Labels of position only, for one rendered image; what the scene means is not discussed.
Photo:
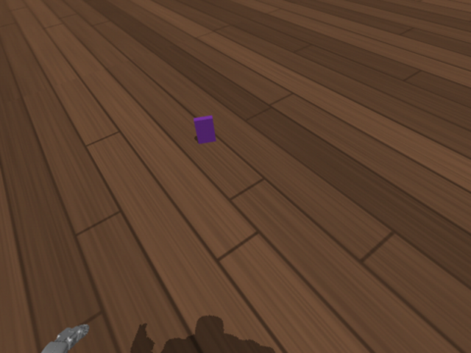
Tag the carton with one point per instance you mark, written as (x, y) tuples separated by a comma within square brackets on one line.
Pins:
[(205, 129)]

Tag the left robot hand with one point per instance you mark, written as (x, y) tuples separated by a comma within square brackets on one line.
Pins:
[(67, 339)]

